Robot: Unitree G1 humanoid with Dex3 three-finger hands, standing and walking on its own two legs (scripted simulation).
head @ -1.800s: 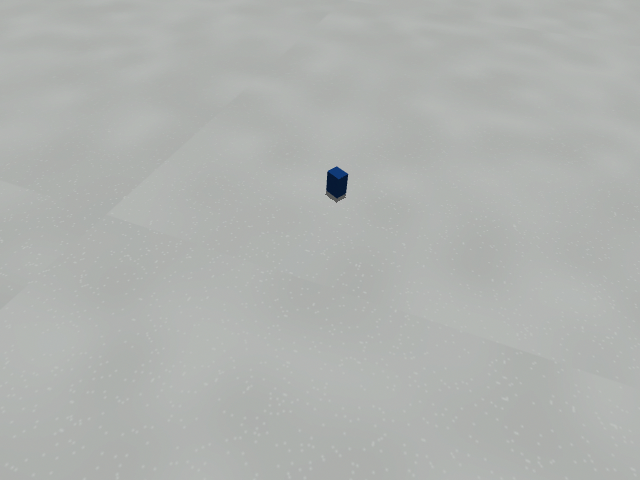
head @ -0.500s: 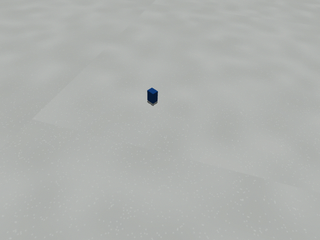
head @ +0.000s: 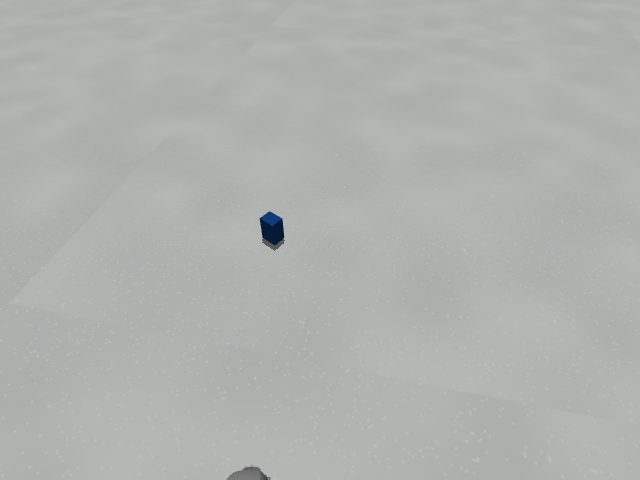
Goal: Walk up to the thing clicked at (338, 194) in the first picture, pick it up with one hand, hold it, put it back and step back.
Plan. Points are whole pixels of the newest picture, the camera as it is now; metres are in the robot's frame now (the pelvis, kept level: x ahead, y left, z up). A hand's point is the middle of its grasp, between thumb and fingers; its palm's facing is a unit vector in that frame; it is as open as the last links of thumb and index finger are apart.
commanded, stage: walk up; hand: left
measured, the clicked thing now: (272, 228) +1.28 +0.27 -0.72
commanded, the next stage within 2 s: none
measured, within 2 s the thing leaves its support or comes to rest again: neither
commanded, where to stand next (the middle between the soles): +0.93 +0.08 m, yaw -1 degrees
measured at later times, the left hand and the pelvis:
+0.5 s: hand (144, 353) +0.36 +0.32 -0.14, palm faces -0.07 -0.93 -0.36, open 7.4 cm; pelvis +0.26 +0.05 -0.01, yaw -2 degrees
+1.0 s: hand (168, 294) +0.49 +0.32 -0.14, palm faces +0.00 -0.92 -0.38, open 7.4 cm; pelvis +0.47 +0.04 -0.01, yaw +0 degrees
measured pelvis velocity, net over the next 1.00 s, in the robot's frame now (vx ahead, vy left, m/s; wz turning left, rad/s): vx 0.47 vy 0.04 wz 0.00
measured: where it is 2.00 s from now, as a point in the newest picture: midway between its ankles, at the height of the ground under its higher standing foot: (312, 327)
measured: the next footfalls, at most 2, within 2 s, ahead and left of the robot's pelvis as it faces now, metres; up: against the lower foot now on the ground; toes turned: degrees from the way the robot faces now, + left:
left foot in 0.20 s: +0.27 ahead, +0.18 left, +0.00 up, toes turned +5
right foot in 0.62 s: +0.49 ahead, -0.10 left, +0.00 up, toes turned -6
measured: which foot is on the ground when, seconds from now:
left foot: up 0.00-0.18, down 0.20-0.64, up 0.66-1.00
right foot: down 0.00-0.24, up 0.26-0.60, down 0.62-1.00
